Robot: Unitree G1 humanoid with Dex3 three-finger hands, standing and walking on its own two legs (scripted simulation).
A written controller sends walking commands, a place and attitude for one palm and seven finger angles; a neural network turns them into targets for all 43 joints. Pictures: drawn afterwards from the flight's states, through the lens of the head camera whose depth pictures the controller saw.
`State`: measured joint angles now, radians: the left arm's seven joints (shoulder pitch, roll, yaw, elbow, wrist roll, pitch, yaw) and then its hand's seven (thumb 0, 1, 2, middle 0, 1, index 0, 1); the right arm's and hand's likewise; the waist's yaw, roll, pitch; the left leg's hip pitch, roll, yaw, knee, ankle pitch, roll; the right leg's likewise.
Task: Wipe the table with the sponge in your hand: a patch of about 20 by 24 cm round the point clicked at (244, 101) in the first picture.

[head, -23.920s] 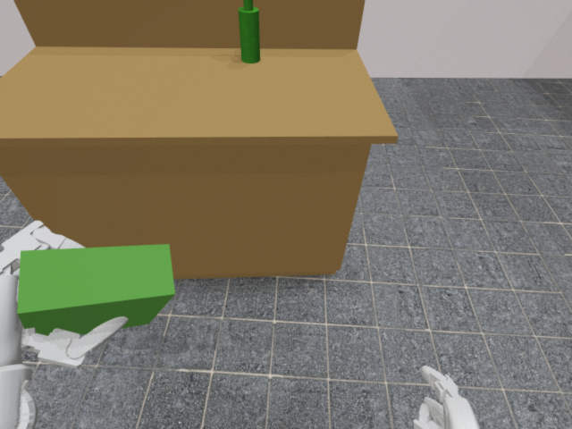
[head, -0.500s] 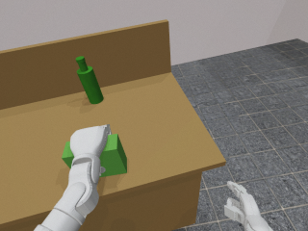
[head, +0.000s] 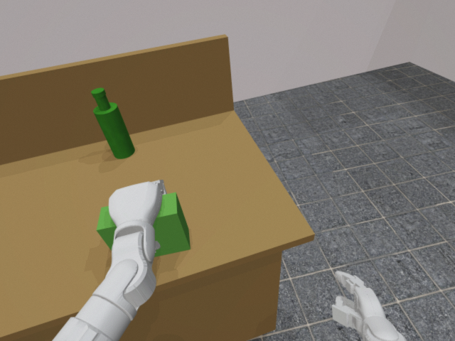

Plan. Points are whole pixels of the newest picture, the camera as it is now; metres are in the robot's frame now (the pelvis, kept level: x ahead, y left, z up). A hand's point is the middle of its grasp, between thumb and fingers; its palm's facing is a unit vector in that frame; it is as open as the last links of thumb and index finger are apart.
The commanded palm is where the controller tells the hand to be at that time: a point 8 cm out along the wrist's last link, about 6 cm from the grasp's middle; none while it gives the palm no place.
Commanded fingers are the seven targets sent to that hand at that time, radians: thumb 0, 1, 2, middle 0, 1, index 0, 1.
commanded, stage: wipe forward along the third lane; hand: left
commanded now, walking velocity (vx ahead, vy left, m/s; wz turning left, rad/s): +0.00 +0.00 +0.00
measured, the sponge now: (151, 235) +0.30 +0.21 +0.03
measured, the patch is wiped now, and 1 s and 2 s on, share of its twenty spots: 0.75 0.80 0.90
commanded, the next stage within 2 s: wipe back along the third lane in 1.64 s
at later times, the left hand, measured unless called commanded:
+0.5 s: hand (150, 209) +0.32 +0.21 +0.07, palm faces -0.02 -0.05 -1.00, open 9.8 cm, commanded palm +0.31 +0.20 +0.10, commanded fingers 0.00 0.10 1.30 -1.20 -1.60 -1.20 -1.60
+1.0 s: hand (153, 192) +0.37 +0.22 +0.08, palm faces -0.05 -0.01 -1.00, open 9.8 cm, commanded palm +0.36 +0.22 +0.10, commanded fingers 0.00 0.10 1.30 -1.20 -1.60 -1.20 -1.60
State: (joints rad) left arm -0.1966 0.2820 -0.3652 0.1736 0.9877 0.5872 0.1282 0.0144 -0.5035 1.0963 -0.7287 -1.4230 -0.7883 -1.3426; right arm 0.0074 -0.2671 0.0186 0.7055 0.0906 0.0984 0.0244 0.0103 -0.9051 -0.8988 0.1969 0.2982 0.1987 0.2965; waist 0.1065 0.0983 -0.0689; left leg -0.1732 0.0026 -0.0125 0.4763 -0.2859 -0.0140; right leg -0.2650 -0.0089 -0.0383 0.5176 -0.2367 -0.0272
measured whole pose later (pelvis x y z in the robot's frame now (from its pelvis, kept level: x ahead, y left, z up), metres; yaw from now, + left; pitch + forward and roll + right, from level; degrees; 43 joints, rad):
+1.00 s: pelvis -0.04 -0.02 -0.01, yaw -1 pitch +5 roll +2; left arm -0.65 0.37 -0.16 0.83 0.96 0.34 0.15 0.03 -0.59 1.16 -0.79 -1.37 -0.84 -1.32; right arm 0.18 -0.29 0.01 0.76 0.09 0.05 -0.08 0.01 -0.91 -0.90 0.20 0.30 0.20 0.30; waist 0.02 0.07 -0.09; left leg -0.38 0.01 -0.02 0.53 -0.26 -0.01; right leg -0.47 0.02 -0.02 0.56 -0.18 -0.05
